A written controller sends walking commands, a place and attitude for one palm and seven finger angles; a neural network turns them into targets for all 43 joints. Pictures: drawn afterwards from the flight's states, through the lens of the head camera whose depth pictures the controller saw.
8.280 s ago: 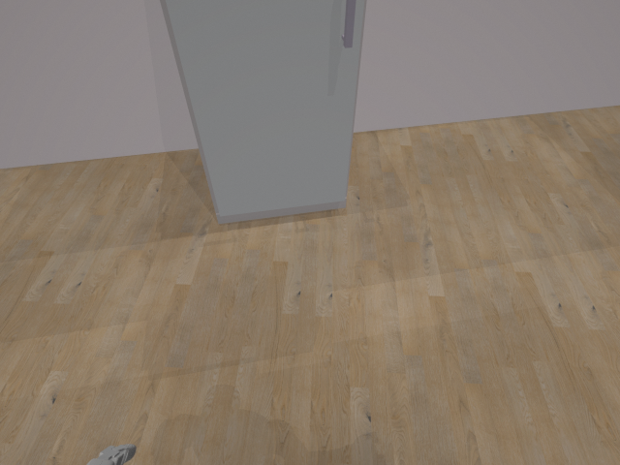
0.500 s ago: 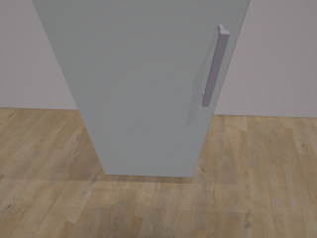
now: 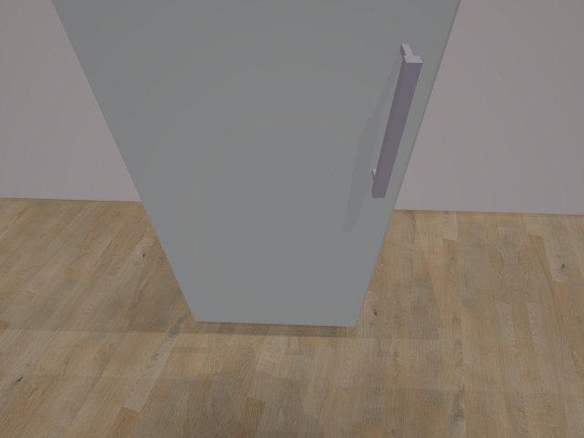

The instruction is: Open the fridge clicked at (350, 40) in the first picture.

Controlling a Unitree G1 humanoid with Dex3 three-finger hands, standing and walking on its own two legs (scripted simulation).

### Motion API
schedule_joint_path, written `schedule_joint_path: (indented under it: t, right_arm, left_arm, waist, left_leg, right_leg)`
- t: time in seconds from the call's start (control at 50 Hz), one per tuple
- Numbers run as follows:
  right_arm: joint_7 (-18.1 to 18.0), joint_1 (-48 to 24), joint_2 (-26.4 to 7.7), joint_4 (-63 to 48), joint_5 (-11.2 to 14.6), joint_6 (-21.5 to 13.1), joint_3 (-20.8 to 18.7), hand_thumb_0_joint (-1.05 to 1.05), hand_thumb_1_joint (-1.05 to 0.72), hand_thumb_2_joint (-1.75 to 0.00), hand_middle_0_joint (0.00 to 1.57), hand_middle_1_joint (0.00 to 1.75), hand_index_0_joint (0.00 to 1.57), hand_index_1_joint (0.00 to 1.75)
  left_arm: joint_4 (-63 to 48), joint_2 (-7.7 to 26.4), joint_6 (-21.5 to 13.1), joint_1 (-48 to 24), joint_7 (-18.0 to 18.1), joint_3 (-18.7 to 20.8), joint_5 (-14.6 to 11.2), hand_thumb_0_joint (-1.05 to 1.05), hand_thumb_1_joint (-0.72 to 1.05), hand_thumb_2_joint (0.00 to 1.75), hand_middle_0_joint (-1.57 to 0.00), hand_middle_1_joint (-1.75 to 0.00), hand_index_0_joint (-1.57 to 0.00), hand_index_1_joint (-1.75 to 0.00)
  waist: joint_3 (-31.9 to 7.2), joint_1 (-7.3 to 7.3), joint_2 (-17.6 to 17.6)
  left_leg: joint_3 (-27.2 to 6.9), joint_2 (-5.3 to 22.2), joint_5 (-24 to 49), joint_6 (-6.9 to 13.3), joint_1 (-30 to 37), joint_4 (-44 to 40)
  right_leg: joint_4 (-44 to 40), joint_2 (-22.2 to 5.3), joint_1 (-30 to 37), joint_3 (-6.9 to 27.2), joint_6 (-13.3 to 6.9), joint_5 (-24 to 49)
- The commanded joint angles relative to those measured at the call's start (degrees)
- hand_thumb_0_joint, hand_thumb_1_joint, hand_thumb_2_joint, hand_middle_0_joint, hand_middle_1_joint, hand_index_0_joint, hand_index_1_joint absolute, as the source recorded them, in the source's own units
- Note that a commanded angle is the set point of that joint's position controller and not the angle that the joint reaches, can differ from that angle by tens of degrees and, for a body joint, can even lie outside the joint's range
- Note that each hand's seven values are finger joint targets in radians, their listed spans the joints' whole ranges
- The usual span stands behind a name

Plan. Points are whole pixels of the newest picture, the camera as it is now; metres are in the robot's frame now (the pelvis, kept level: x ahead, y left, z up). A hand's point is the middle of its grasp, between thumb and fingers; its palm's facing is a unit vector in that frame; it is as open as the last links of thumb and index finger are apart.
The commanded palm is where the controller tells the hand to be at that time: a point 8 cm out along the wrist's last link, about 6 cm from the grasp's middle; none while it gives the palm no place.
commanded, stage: look again from close up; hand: right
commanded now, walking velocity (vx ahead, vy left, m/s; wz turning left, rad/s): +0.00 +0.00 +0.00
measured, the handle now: (390, 129) +0.56 -0.13 +0.14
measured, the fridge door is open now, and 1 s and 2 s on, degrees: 0 0 0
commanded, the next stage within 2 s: shuffle to correct the standing spot in 0.08 s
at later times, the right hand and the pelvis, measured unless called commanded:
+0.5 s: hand out of the picture +0.00 -0.15 -0.19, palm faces +0.07 +0.99 -0.14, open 7.4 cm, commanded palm none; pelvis +0.04 +0.01 -0.01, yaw +0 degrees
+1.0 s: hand out of the picture +0.17 -0.20 -0.18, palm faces +0.06 +0.97 -0.24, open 7.4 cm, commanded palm none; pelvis +0.13 -0.01 +0.00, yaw -1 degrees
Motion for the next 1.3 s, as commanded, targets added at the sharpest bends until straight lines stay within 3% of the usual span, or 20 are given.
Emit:
schedule_joint_path:
  t: [0.0, 0.16, 0.34, 0.48, 0.6, 0.64, 0.66, 0.68, 0.72, 0.76, 0.8, 0.82, 0.84, 0.88, 0.98, 1.06, 1.1, 1.12, 1.18, 1.28]
  right_arm:
    - [-0.56, 4.03, -4.28, -1.49, 0.10, -0.77, -0.77, 0.00, -0.90, -0.90, 0.20, 0.30, 0.20, 0.30]
    - [-0.56, 4.07, -4.22, -1.29, 0.14, -0.87, -0.78, 0.00, -0.90, -0.90, 0.20, 0.30, 0.20, 0.30]
    - [0.48, 6.61, -4.01, -2.04, -0.59, -0.37, -1.99, 0.00, -0.90, -0.90, 0.20, 0.30, 0.20, 0.30]
    - [0.84, 9.19, -4.48, -1.79, -0.29, -1.41, -2.79, 0.00, -0.90, -0.90, 0.20, 0.30, 0.20, 0.30]
    - [0.26, 12.88, -6.40, 0.32, -0.31, -2.21, -3.90, 0.00, -0.90, -0.90, 0.20, 0.30, 0.20, 0.30]
    - [0.15, 9.12, -3.74, -0.62, -0.20, -1.81, -3.10, 0.00, -0.90, -0.90, 0.20, 0.30, 0.20, 0.30]
    - [-0.03, 6.74, -1.63, -1.84, -0.05, -1.90, -2.23, 0.00, -0.90, -0.90, 0.20, 0.30, 0.20, 0.30]
    - [-0.45, 3.13, -1.31, -2.93, 0.31, -1.86, -1.77, 0.00, -0.90, -0.90, 0.20, 0.30, 0.20, 0.30]
    - [-0.48, -0.46, -2.83, -3.60, 0.36, -0.99, -2.45, 0.00, -0.90, -0.90, 0.20, 0.30, 0.20, 0.30]
    - [-0.03, 3.81, -3.72, -2.73, 0.10, -0.60, -3.26, 0.00, -0.90, -0.90, 0.20, 0.30, 0.20, 0.30]
    - [-0.47, 12.22, -7.33, -0.90, -0.28, -0.55, -4.44, 0.00, -0.90, -0.90, 0.20, 0.30, 0.20, 0.30]
    - [-0.82, 14.68, -9.74, -0.14, -0.67, -0.40, -4.93, 0.00, -0.90, -0.90, 0.20, 0.30, 0.20, 0.30]
    - [-0.95, 14.95, -10.32, 0.34, -0.51, -0.11, -4.48, 0.00, -0.90, -0.90, 0.20, 0.30, 0.20, 0.30]
    - [-1.59, 9.71, -8.48, -2.40, -1.15, 0.22, -3.87, 0.00, -0.90, -0.90, 0.20, 0.30, 0.20, 0.30]
    - [-1.58, 0.18, -8.47, -7.30, -0.90, 0.83, -3.66, 0.00, -0.90, -0.90, 0.20, 0.30, 0.20, 0.30]
    - [-1.15, -2.35, -8.48, -9.12, 0.03, 1.47, -4.21, 0.00, -0.90, -0.90, 0.20, 0.30, 0.20, 0.30]
    - [-1.15, 2.47, -3.71, -9.68, 1.01, 2.32, -3.36, 0.00, -0.90, -0.90, 0.20, 0.30, 0.20, 0.30]
    - [-1.37, 1.99, -5.65, -10.19, 0.62, 2.64, -3.66, 0.00, -0.90, -0.90, 0.20, 0.30, 0.20, 0.30]
    - [-0.57, 0.02, -5.51, -8.44, -0.37, 2.86, -4.13, 0.00, -0.90, -0.90, 0.20, 0.30, 0.20, 0.30]
    - [0.28, 0.79, -3.63, -7.26, -0.19, 2.76, -3.15, 0.00, -0.90, -0.90, 0.20, 0.30, 0.20, 0.30]
  left_arm:
    - [-1.37, 5.63, -0.65, 4.30, 0.10, 0.90, 0.20, 0.00, 0.90, 0.90, -0.20, -0.30, -0.20, -0.30]
    - [-1.14, 5.24, -0.56, 4.19, 0.12, 0.86, 0.20, 0.00, 0.90, 0.90, -0.20, -0.30, -0.20, -0.30]
    - [-1.83, 5.56, 0.27, 5.48, -0.35, 1.69, 1.04, 0.00, 0.90, 0.90, -0.20, -0.30, -0.20, -0.30]
    - [-2.50, 4.26, -0.92, 7.46, -0.33, 1.53, 0.86, 0.00, 0.90, 0.90, -0.20, -0.30, -0.20, -0.30]
    - [-3.24, 2.21, -2.22, 5.82, -0.39, 1.14, 0.47, 0.00, 0.90, 0.90, -0.20, -0.30, -0.20, -0.30]
    - [-0.46, 3.86, -2.80, 10.23, -0.02, 1.10, 0.43, 0.00, 0.90, 0.90, -0.20, -0.30, -0.20, -0.30]
    - [1.78, 7.28, -2.86, 16.12, 0.93, 1.73, 0.56, 0.00, 0.90, 0.90, -0.20, -0.30, -0.20, -0.30]
    - [3.39, 8.00, -2.20, 18.52, 1.71, 1.58, 0.62, 0.00, 0.90, 0.90, -0.20, -0.30, -0.20, -0.30]
    - [2.76, 7.56, -0.83, 15.31, 2.23, 1.24, 0.79, 0.00, 0.90, 0.90, -0.20, -0.30, -0.20, -0.30]
    - [0.03, 9.34, -0.36, 9.46, 2.39, 2.08, 0.08, 0.00, 0.90, 0.90, -0.20, -0.30, -0.20, -0.30]
    - [-3.00, 8.35, -0.32, 6.30, 2.44, 3.06, -0.90, 0.00, 0.90, 0.90, -0.20, -0.30, -0.20, -0.30]
    - [-4.17, 5.88, -0.31, 3.84, 2.15, 3.07, -1.14, 0.00, 0.90, 0.90, -0.20, -0.30, -0.20, -0.30]
    - [-5.46, 3.62, -0.09, 0.70, 1.95, 3.26, -1.54, 0.00, 0.90, 0.90, -0.20, -0.30, -0.20, -0.30]
    - [-6.22, 1.78, 1.18, -2.18, 1.70, 3.41, -0.70, 0.00, 0.90, 0.90, -0.20, -0.30, -0.20, -0.30]
    - [-5.76, 1.50, 2.38, -0.88, 0.06, 3.14, -0.43, 0.00, 0.90, 0.90, -0.20, -0.30, -0.20, -0.30]
    - [-4.37, 3.46, 1.25, 3.76, -0.27, 3.24, 0.16, 0.00, 0.90, 0.90, -0.20, -0.30, -0.20, -0.30]
    - [-6.80, 11.13, 0.09, 3.92, 0.46, 4.17, 0.64, 0.00, 0.90, 0.90, -0.20, -0.30, -0.20, -0.30]
    - [-7.87, 12.49, 0.57, 1.61, 0.52, 4.02, 1.04, 0.00, 0.90, 0.90, -0.20, -0.30, -0.20, -0.30]
    - [-9.70, 9.07, 0.08, -5.96, 1.16, 2.74, 1.29, 0.00, 0.90, 0.90, -0.20, -0.30, -0.20, -0.30]
    - [-8.72, 10.03, 0.20, -3.01, 1.26, 3.75, 1.04, 0.00, 0.90, 0.90, -0.20, -0.30, -0.20, -0.30]
  waist:
    - [2.72, -0.20, -1.28]
    - [3.39, -0.02, -0.56]
    - [8.60, -0.55, -1.13]
    - [6.90, -0.49, 0.68]
    - [1.82, -0.52, 6.93]
    - [0.42, 1.96, -3.82]
    - [-1.78, 3.90, -14.00]
    - [0.10, 4.74, -19.48]
    - [4.23, 3.96, -16.35]
    - [4.99, -0.08, -11.76]
    - [-0.02, -3.67, -2.97]
    - [-2.78, -4.88, 6.04]
    - [-4.27, -5.35, 8.53]
    - [2.62, -4.38, 10.19]
    - [0.17, 0.09, 12.04]
    - [-2.56, 2.66, 4.75]
    - [-5.19, 1.57, -19.56]
    - [-4.55, 1.68, -14.27]
    - [1.81, -0.96, -12.54]
    - [-6.82, 0.69, -9.32]
  left_leg:
    - [-4.13, 3.02, 0.36, 2.12, 3.21, -4.07]
    - [-4.56, 3.21, -0.71, 2.20, 2.28, -4.73]
    - [-5.58, 1.51, -20.55, 3.53, -2.81, -3.00]
    - [-8.04, 3.38, -18.62, 5.76, -1.29, -2.47]
    - [-11.43, 9.09, 1.21, 9.58, 7.23, -1.13]
    - [-1.65, 3.12, 13.14, 5.57, -0.36, 10.53]
    - [3.56, -0.43, 9.41, 2.66, -7.80, 19.35]
    - [3.67, -1.85, -14.81, 1.41, -17.12, 22.73]
    - [3.30, -1.20, -22.38, 1.24, -17.51, 16.29]
    - [6.82, -2.85, -9.01, 1.14, -6.82, 5.22]
    - [0.99, 1.86, 29.76, 2.49, 10.94, 4.72]
    - [-6.02, 11.28, 56.01, 8.09, 16.99, 6.83]
    - [-9.71, 19.90, 65.81, 14.28, 15.96, 3.52]
    - [-5.62, 16.59, 56.13, 13.53, 10.81, 1.08]
    - [-1.32, 13.07, 34.47, 11.66, 1.53, -0.43]
    - [-0.18, 8.66, 12.88, 6.66, -3.61, 8.01]
    - [0.29, -1.91, -26.32, 0.24, -7.17, 27.28]
    - [-4.71, -2.46, -26.71, 1.55, -4.36, 35.75]
    - [-7.38, -1.26, -16.89, 1.04, -8.17, 40.16]
    - [-4.08, -1.24, -16.62, -0.37, -9.01, 28.95]
  right_leg:
    - [-7.07, -4.32, -6.30, 4.25, -1.33, 1.97]
    - [-6.73, -3.98, -5.73, 3.80, -1.29, 1.78]
    - [-6.93, -4.40, -11.19, 5.18, -3.29, -19.10]
    - [0.08, -3.01, -10.27, 2.47, -3.45, -11.69]
    - [9.05, -0.50, -11.12, -3.66, -1.92, -4.75]
    - [0.03, -4.65, 2.60, 0.31, -2.66, 17.05]
    - [1.54, -11.48, 11.99, 6.90, -5.19, 46.08]
    - [1.35, -16.19, 18.63, 10.18, -8.11, 73.34]
    - [4.29, -14.71, 18.51, 6.66, -7.15, 87.18]
    - [7.62, -10.41, 11.39, 2.11, -3.67, 79.53]
    - [17.46, -5.78, -3.75, -0.80, -1.99, 54.77]
    - [27.27, -0.28, -11.78, -3.54, -0.71, 16.13]
    - [34.76, 2.69, -14.16, -1.72, -0.56, -17.61]
    - [37.75, 2.22, -18.89, 1.58, -0.44, -19.61]
    - [26.28, 0.88, -11.85, -0.61, 0.48, -9.54]
    - [3.79, -0.54, 1.04, -1.76, 0.32, 11.18]
    - [-6.20, -20.69, -1.19, 23.06, -10.28, 36.81]
    - [-8.26, -22.49, -7.41, 23.35, -14.07, 27.50]
    - [-11.64, -15.93, -14.22, 17.35, -10.55, 10.46]
    - [-8.46, -13.98, 1.65, 12.02, -10.86, 17.83]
